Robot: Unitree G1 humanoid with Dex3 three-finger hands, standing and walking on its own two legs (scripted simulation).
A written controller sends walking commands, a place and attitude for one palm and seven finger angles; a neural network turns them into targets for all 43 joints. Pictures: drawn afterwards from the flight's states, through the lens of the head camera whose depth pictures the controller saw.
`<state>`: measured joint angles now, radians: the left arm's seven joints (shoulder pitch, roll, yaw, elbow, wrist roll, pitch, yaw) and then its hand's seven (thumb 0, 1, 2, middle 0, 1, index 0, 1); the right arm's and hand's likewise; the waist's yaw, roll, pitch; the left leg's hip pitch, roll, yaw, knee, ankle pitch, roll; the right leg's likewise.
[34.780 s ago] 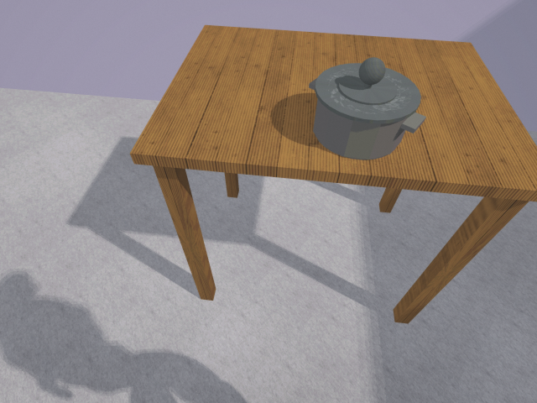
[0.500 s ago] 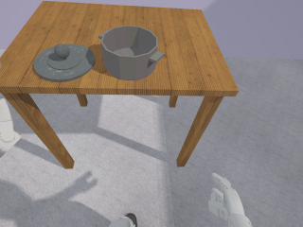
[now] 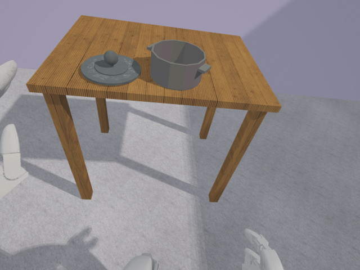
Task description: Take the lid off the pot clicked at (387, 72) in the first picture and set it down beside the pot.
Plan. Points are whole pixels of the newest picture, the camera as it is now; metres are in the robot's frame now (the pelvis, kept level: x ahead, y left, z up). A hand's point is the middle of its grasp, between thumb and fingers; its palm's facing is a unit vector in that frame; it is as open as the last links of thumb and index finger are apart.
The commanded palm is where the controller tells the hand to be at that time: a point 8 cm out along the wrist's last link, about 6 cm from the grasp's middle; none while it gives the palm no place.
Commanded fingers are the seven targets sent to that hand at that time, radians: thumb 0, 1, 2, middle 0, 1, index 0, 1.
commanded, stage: stop stepping back and stand still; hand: left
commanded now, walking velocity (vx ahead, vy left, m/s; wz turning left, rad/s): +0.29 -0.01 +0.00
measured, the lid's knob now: (111, 57) +0.74 +0.31 +0.09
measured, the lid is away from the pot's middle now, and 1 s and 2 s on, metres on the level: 0.23 0.23 0.23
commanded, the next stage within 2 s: let the arm hang, fingers relaxed in 1.42 s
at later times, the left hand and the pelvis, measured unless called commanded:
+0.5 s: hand (41, 203) +0.20 +0.27 +0.09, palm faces +0.14 -0.92 -0.35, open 7.4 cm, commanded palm none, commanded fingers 0.00 0.90 0.90 -0.20 -0.30 -0.20 -0.30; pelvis -0.04 +0.06 +0.03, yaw +5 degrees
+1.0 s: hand out of the picture +0.10 +0.19 -0.17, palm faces +0.13 -0.96 -0.25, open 7.3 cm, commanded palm none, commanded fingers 0.00 0.90 0.90 -0.20 -0.30 -0.20 -0.30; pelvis +0.06 -0.02 +0.00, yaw +7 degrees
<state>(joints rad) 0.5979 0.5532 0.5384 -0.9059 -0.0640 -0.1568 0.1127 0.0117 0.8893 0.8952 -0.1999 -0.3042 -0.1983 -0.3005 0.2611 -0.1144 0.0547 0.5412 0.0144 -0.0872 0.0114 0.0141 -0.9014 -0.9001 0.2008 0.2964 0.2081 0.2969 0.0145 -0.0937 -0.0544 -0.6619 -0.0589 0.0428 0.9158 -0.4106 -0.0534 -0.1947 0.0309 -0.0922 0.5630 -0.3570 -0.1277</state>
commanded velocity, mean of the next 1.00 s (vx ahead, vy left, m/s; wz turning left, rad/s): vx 0.08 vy -0.08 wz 0.00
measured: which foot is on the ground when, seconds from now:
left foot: up 0.00-0.12, down 0.14-0.68, up 0.70-0.90, down 0.92-1.00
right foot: down 0.00-0.14, up 0.16-0.68, down 0.70-1.00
